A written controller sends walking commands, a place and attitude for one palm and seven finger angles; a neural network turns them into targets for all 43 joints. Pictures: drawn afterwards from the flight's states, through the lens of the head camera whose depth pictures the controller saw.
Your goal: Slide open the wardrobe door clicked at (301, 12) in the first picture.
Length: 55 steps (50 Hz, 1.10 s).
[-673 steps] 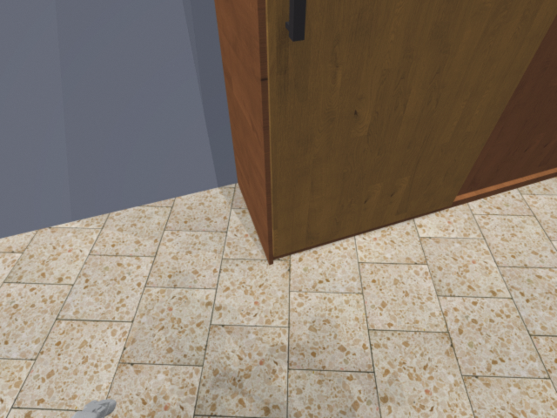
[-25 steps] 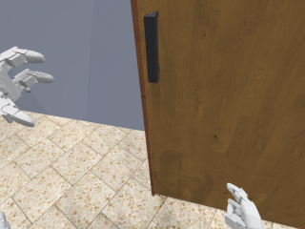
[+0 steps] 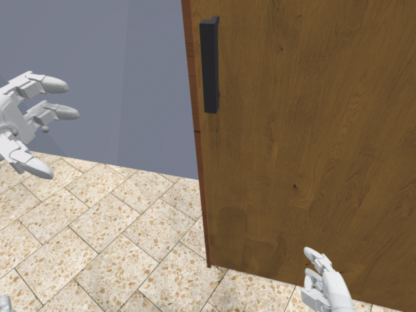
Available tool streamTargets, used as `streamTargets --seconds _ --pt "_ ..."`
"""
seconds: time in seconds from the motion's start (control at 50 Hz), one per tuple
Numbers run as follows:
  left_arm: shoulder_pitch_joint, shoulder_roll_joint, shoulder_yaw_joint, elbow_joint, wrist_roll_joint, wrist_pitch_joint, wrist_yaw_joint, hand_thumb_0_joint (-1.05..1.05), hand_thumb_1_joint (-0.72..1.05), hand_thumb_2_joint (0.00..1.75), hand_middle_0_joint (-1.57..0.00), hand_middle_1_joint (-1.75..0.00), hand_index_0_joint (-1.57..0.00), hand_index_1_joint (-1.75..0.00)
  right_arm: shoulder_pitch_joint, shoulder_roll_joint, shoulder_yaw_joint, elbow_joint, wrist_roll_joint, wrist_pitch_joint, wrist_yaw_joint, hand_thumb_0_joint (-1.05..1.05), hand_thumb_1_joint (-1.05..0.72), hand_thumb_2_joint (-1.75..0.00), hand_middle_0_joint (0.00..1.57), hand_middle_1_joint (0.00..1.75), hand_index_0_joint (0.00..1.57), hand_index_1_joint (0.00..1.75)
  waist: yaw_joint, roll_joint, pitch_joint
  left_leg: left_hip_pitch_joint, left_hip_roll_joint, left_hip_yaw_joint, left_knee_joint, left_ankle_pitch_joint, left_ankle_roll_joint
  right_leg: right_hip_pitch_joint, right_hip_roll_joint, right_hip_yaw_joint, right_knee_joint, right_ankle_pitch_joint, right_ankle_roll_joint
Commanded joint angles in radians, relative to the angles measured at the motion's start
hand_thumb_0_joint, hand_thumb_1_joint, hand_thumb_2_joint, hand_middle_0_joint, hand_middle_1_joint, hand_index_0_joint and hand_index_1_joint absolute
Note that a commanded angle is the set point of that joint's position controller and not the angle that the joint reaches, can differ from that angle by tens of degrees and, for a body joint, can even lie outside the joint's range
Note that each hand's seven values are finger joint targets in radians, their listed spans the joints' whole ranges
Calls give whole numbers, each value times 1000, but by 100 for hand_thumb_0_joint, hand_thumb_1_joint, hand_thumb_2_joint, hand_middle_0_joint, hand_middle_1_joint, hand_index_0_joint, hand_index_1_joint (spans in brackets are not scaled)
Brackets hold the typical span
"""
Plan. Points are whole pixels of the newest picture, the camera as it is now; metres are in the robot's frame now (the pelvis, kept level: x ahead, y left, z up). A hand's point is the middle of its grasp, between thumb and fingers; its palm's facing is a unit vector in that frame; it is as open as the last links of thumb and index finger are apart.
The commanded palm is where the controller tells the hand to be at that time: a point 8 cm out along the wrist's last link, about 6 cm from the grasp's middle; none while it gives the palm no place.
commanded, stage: move the hooked fingers beside the handle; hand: left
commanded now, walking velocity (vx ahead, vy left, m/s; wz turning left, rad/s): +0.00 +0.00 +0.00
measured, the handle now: (213, 66) +0.51 +0.05 +0.27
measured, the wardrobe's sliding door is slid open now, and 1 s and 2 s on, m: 0.00 0.00 0.00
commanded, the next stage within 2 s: none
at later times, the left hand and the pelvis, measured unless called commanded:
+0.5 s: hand (96, 107) +0.34 +0.22 +0.27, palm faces -0.11 -0.99 -0.11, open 14.0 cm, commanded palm +0.31 +0.27 +0.27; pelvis +0.00 +0.01 +0.00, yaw -1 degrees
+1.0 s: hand (134, 91) +0.38 +0.17 +0.28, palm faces -0.12 -0.99 -0.08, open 14.0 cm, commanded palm +0.37 +0.22 +0.27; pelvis +0.01 +0.00 +0.00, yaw -1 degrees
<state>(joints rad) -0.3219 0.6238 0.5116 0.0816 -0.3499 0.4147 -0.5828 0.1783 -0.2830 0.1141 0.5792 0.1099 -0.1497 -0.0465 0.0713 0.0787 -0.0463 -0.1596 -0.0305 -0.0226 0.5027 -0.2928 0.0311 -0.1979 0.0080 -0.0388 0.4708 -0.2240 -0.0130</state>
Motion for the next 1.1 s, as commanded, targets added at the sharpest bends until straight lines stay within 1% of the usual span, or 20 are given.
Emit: streamTargets --seconds 0.0,0.1,0.16,0.26,0.3,0.32,0.34,0.36,0.42,0.52,0.56,0.62,0.64,0.74,0.8,0.82,0.84,0.92,1.02,1.08 --pt "-358 296 90 -186 -24 -61 6 0 -50 30 -30 -120 -30 -120 -173 -112 -53 -178 2 -67 -9 0 -90 -90 20 30 20 30 -6 12 -184 43 14 -37 -84 219 -4 35 -9 1 -56 152 -13" --pt "-471 214 -11 -155 -11 -59 31 0 -50 30 -30 -120 -30 -120 -169 -106 -48 -159 3 -74 -17 0 -90 -90 20 30 20 30 -24 36 -142 50 13 -49 -97 166 -10 -17 -9 1 -62 103 -15" --pt "-523 234 -7 -118 11 -46 58 0 -50 30 -30 -120 -30 -120 -170 -107 -49 -149 2 -64 -19 0 -90 -90 20 30 20 30 -23 11 -155 32 13 -48 -94 158 -8 -5 -14 5 -65 89 -16" --pt "-617 166 -76 -156 30 -56 101 0 -50 30 -30 -120 -30 -120 -178 -90 -45 -157 -1 -56 -17 0 -90 -90 20 30 20 30 -25 30 -201 61 14 -54 -102 185 -16 9 -13 -1 -50 113 -22" --pt "-592 175 -60 -81 36 -39 112 0 -50 30 -30 -120 -30 -120 -166 -97 -45 -148 -3 -45 -17 0 -90 -90 20 30 20 30 -22 -6 -192 41 14 -52 -102 186 -15 9 -13 -2 -50 116 -21" --pt "-569 207 -27 -66 35 -33 120 0 -50 30 -30 -120 -30 -120 -168 -99 -50 -145 -4 -37 -13 0 -90 -90 20 30 20 30 -6 -30 -193 26 16 -45 -100 198 -14 34 -15 2 -59 124 -22" --pt "-589 209 -27 -96 44 -29 125 0 -50 30 -30 -120 -30 -120 -175 -102 -50 -156 -5 -33 -10 0 -90 -90 20 30 20 30 -6 -20 -226 29 14 -43 -99 226 -13 54 -19 3 -49 150 -22" --pt "-593 197 -32 -123 46 -27 132 0 -50 30 -30 -120 -30 -120 -180 -97 -50 -167 -5 -32 -6 0 -90 -90 20 30 20 30 -1 -2 -247 40 13 -43 -97 260 -16 65 -19 1 -40 180 -26" --pt "-529 174 -31 -108 40 -21 140 0 -50 30 -30 -120 -30 -120 -177 -93 -53 -168 -6 -18 3 0 -90 -90 20 30 20 30 6 -34 -247 36 17 -30 -90 317 -16 88 -16 2 -37 245 -26" --pt "-584 131 -78 -158 44 -20 157 0 -50 30 -30 -120 -30 -120 -185 -92 -56 -170 -2 -8 1 0 -90 -90 20 30 20 30 -8 -23 -236 53 21 -24 -92 306 -13 63 -16 5 -44 234 -22" --pt "-654 97 -119 -132 48 -15 169 0 -50 30 -30 -120 -30 -120 -179 -93 -55 -155 -2 -7 -7 0 -90 -90 20 30 20 30 -28 -18 -221 56 18 -29 -96 269 -11 34 -15 4 -47 200 -21" --pt "-675 105 -120 -121 57 -14 189 0 -50 30 -30 -120 -30 -120 -176 -93 -59 -144 -2 -4 -11 0 -90 -90 20 30 20 30 -27 -35 -225 58 17 -24 -92 258 -7 40 -17 10 -58 189 -20" --pt "-715 97 -128 -140 59 -17 195 0 -50 30 -30 -120 -30 -120 -179 -92 -58 -148 -4 -6 -13 0 -90 -90 20 30 20 30 -30 -6 -250 65 14 -27 -93 267 -8 48 -20 8 -51 199 -21" --pt "-784 68 -164 -46 70 -16 220 0 -50 30 -30 -120 -30 -120 -166 -91 -59 -127 -6 5 -21 0 -90 -90 20 30 20 30 -45 -46 -246 49 10 -25 -93 243 -4 45 -21 9 -60 187 -18" --pt "-796 64 -161 -24 77 -23 231 0 -50 30 -30 -120 -30 -120 -162 -85 -60 -127 -8 10 -19 0 -90 -90 20 30 20 30 -39 -32 -265 60 10 -18 -89 273 -3 63 -22 13 -55 227 -21" --pt "-780 91 -135 -14 80 -29 236 0 -50 30 -30 -120 -30 -120 -160 -86 -64 -126 -10 13 -16 0 -90 -90 20 30 20 30 -29 -67 -277 53 13 -14 -86 290 -1 86 -21 15 -57 246 -21" --pt "-802 55 -171 -22 81 -30 235 0 -50 30 -30 -120 -30 -120 -164 -83 -59 -131 -8 17 -16 0 -90 -90 20 30 20 30 -36 -52 -284 52 12 -12 -89 295 -1 91 -25 15 -51 258 -20" --pt "-794 56 -166 33 91 -30 253 0 -50 30 -30 -120 -30 -120 -153 -84 -65 -126 -9 27 -13 0 -90 -90 20 30 20 30 -30 -59 -274 46 15 -6 -93 301 -2 94 -23 15 -55 267 -21" --pt "-858 4 -208 33 98 -38 276 0 -50 30 -30 -120 -30 -120 -148 -80 -69 -121 -8 33 -14 0 -90 -90 20 30 20 30 -43 -70 -273 63 18 -1 -93 313 2 86 -20 16 -59 279 -20" --pt "-873 22 -182 66 100 -39 293 0 -50 30 -30 -120 -30 -120 -138 -81 -71 -114 -12 36 -17 0 -90 -90 20 30 20 30 -40 -75 -278 52 16 -2 -99 310 2 99 -20 17 -58 284 -21"
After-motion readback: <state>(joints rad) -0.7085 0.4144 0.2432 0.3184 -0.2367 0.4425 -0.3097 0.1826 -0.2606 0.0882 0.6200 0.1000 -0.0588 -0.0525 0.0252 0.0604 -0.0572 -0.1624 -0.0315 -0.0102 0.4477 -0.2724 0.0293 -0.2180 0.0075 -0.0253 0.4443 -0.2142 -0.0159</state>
